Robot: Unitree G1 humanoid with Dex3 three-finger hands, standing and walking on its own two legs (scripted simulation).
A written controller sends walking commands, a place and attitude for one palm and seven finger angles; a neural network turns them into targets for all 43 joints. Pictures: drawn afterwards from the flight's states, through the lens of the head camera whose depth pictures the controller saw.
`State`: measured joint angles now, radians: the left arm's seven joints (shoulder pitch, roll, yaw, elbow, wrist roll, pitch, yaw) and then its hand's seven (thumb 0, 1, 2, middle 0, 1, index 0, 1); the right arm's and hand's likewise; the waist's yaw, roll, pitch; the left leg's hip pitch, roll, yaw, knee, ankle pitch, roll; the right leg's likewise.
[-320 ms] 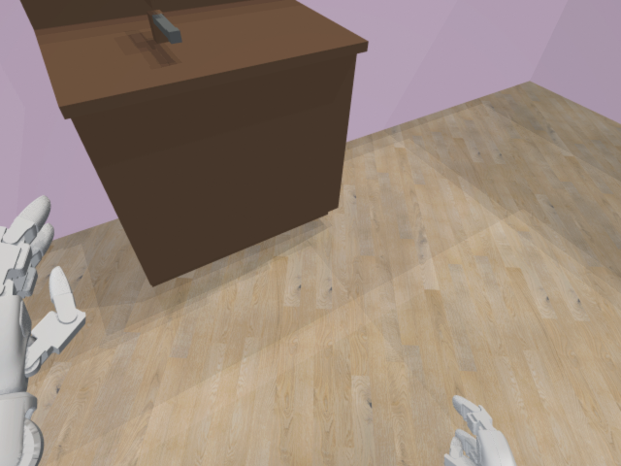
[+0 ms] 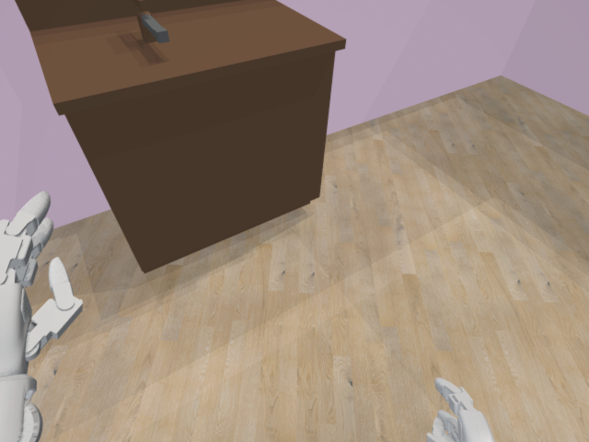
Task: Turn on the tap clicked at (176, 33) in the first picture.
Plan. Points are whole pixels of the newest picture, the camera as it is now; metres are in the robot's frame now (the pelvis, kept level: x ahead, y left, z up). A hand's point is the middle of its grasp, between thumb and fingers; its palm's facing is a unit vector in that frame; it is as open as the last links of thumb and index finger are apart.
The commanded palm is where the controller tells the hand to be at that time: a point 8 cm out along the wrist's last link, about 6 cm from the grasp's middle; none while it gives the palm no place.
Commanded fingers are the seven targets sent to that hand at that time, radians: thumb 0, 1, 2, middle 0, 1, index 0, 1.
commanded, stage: look at it before walking up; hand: left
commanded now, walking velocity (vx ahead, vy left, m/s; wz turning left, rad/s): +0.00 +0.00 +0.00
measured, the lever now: (161, 35) +1.03 +0.43 +0.11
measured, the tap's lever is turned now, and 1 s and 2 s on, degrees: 0 0 0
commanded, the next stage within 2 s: walk to a spot facing it in 0.08 s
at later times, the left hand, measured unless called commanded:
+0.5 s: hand (118, 275) +0.25 +0.21 +0.16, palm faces +0.42 -0.83 -0.37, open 7.4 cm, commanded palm +0.20 +0.25 +0.18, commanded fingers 0.00 0.90 0.90 -0.20 -0.30 -0.20 -0.30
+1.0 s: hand (199, 174) +0.40 +0.16 +0.17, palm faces +0.27 -0.87 -0.40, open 7.4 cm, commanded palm +0.35 +0.21 +0.18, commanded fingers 0.00 0.90 0.90 -0.20 -0.30 -0.20 -0.30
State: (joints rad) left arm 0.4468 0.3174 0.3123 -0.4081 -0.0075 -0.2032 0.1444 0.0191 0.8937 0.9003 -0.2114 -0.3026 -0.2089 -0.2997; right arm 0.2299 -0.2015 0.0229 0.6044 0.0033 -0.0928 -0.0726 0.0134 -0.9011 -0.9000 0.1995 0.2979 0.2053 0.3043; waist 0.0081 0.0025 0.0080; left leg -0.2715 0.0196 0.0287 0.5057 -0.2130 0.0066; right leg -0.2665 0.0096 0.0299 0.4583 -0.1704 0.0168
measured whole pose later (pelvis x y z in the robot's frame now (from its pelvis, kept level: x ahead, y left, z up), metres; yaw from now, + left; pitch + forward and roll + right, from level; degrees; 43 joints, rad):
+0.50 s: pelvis +0.03 -0.02 -0.01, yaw -3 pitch -2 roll -1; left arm 0.44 0.32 0.33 -0.39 0.01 -0.19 0.17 0.02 0.90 0.90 -0.21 -0.30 -0.21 -0.30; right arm 0.26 -0.18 0.04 0.62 -0.01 -0.09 -0.08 0.01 -0.90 -0.90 0.20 0.30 0.21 0.30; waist 0.01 0.03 -0.02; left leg -0.27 0.09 0.05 0.66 -0.35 -0.02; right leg -0.29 0.02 -0.05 0.63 -0.32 -0.02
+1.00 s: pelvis +0.14 -0.04 +0.00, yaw -9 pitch +0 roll +0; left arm 0.45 0.35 0.35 -0.50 0.00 -0.20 0.16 0.02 0.90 0.90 -0.21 -0.30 -0.21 -0.30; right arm 0.21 -0.13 0.03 0.61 0.00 -0.11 -0.05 0.01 -0.90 -0.90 0.20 0.30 0.20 0.30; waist 0.00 -0.01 0.03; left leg -0.18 0.12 0.21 0.49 -0.29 -0.03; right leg -0.52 -0.07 -0.10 1.05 -0.37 0.02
